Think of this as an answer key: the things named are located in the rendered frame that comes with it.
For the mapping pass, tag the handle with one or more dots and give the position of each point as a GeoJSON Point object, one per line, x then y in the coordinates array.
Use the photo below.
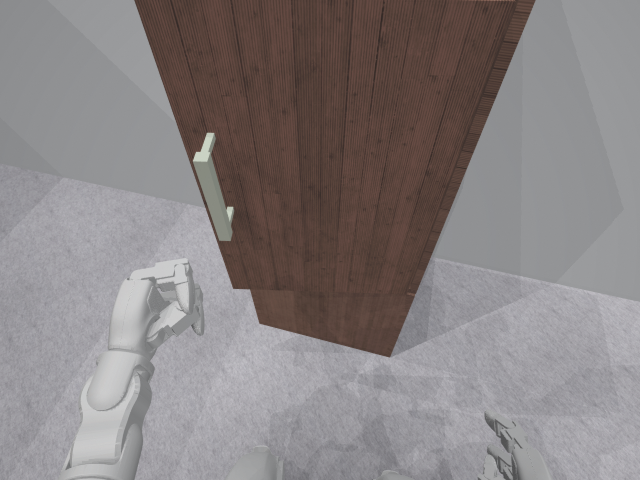
{"type": "Point", "coordinates": [207, 176]}

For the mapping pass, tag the cupboard door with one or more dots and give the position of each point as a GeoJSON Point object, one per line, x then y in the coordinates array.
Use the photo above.
{"type": "Point", "coordinates": [338, 124]}

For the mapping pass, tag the robot left shin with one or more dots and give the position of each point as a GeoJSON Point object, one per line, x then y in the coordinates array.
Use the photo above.
{"type": "Point", "coordinates": [261, 449]}

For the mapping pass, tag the robot left hand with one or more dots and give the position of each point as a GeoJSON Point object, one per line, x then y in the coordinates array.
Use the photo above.
{"type": "Point", "coordinates": [138, 304]}

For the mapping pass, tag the left robot forearm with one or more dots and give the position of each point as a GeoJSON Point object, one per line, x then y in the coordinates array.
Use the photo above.
{"type": "Point", "coordinates": [112, 403]}

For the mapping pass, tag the left robot thigh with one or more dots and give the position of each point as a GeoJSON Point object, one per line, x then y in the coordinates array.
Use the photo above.
{"type": "Point", "coordinates": [257, 466]}

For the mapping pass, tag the robot right hand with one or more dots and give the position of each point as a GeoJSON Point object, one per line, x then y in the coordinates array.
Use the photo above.
{"type": "Point", "coordinates": [525, 463]}

